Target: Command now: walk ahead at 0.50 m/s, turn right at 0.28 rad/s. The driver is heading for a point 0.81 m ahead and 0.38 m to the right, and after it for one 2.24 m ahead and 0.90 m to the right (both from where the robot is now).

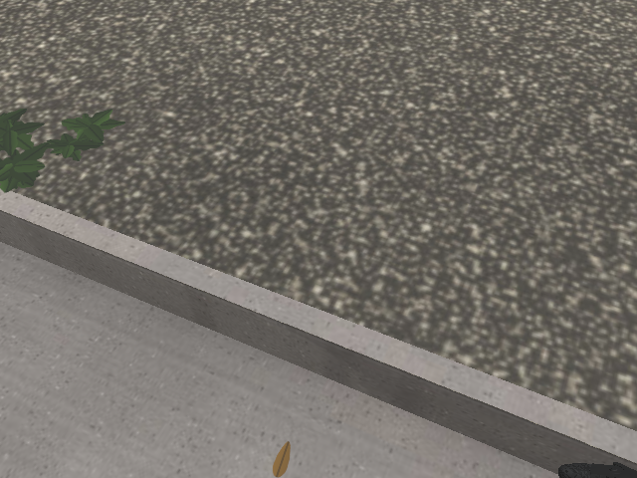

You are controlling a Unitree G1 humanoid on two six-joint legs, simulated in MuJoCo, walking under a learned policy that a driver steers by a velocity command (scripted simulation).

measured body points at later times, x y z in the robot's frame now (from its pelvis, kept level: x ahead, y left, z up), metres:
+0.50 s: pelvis +0.26 +0.03 +0.00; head +0.29 +0.01 +0.44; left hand +0.51 +0.22 -0.09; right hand +0.23 -0.27 -0.13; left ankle +0.22 +0.15 -0.75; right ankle +0.36 -0.15 -0.70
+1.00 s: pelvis +0.50 -0.09 +0.00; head +0.52 -0.14 +0.45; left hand +0.56 +0.14 -0.13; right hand +0.61 -0.34 -0.08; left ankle +0.68 -0.05 -0.43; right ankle +0.37 -0.12 -0.75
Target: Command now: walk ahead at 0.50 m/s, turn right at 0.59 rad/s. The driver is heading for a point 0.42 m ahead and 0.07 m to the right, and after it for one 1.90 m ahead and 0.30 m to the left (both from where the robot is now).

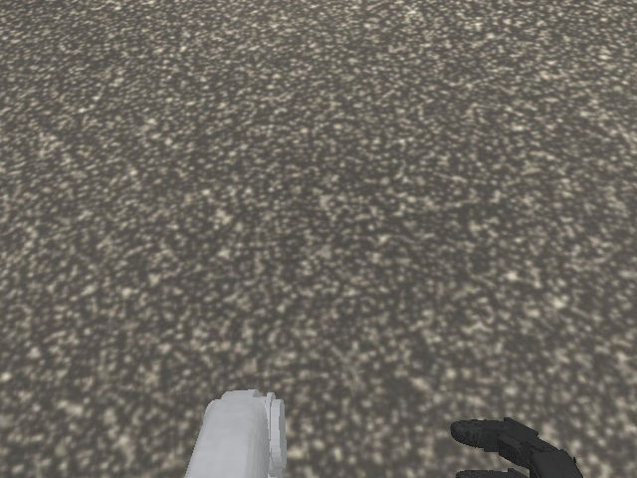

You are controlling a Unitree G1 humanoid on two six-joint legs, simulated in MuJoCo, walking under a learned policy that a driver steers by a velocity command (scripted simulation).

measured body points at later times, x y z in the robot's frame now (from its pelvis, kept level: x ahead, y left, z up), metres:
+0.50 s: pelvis +0.26 +0.01 +0.17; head +0.27 +0.00 +0.61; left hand +0.54 +0.13 +0.10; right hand +0.18 -0.24 +0.03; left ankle +0.23 +0.14 -0.58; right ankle +0.38 -0.16 -0.51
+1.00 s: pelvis +0.38 -0.05 +0.16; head +0.40 -0.05 +0.61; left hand +0.53 +0.21 +0.05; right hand +0.52 -0.33 +0.06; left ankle +0.42 +0.08 -0.53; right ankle +0.40 -0.16 -0.58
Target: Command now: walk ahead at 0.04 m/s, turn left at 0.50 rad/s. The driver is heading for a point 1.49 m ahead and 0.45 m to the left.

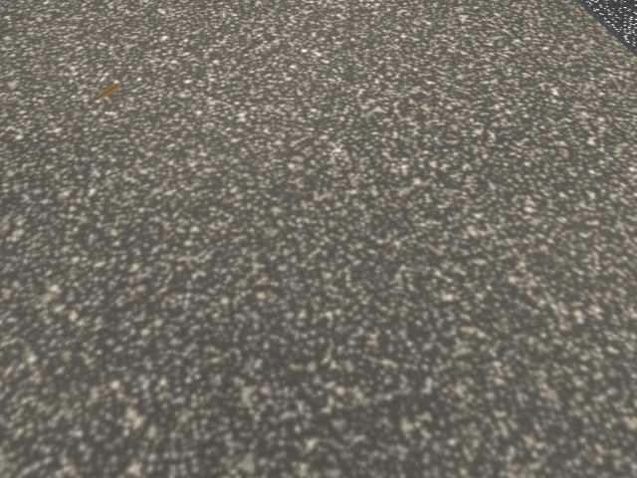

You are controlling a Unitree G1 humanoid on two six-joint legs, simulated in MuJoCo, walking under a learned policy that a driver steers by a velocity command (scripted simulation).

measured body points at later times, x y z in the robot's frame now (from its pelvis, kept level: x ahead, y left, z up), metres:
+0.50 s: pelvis +0.03 +0.03 +0.00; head +0.06 +0.04 +0.44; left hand +0.14 +0.33 -0.10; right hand +0.27 -0.19 -0.09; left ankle +0.02 +0.13 -0.74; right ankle +0.08 -0.10 -0.72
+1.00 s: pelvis +0.08 +0.10 -0.01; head +0.08 +0.11 +0.44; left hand -0.04 +0.36 -0.14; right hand +0.37 -0.01 -0.08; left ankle +0.05 +0.20 -0.74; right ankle +0.08 -0.09 -0.74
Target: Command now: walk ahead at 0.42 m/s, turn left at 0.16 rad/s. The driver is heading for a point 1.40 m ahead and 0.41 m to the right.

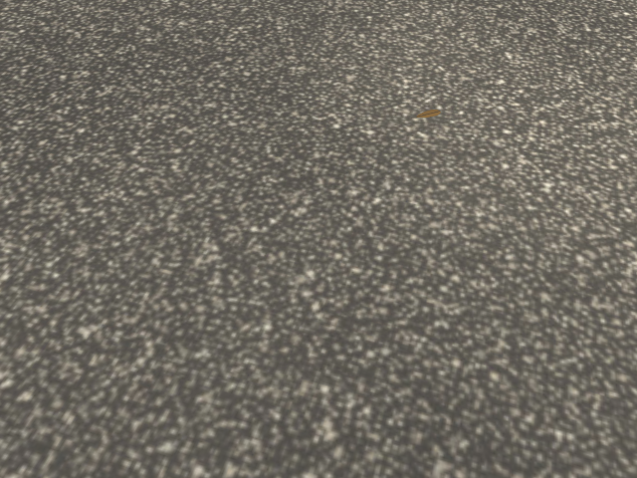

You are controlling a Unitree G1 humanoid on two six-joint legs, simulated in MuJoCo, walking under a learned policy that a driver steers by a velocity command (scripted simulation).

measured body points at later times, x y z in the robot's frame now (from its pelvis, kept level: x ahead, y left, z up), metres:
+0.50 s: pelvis +0.26 +0.00 -0.02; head +0.30 +0.01 +0.43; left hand +0.52 +0.21 -0.08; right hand +0.21 -0.28 -0.14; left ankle +0.03 +0.11 -0.72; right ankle +0.40 -0.09 -0.73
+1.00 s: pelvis +0.55 +0.03 +0.00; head +0.58 +0.04 +0.44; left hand +0.55 +0.32 -0.14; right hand +0.78 -0.19 -0.07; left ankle +0.68 +0.15 -0.73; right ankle +0.41 -0.10 -0.73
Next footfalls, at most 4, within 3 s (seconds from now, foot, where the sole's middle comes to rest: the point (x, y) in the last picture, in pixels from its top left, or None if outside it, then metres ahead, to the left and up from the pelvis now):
0.50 right None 0.44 -0.10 -0.77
1.00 left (280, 385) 0.72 0.16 -0.77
1.52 right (408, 310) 0.95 -0.14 -0.77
2.00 left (386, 211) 1.29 -0.09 -0.77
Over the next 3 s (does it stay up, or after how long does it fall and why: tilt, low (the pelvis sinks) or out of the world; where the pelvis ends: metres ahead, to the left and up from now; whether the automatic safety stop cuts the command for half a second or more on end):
stays up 1.35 -0.38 0.00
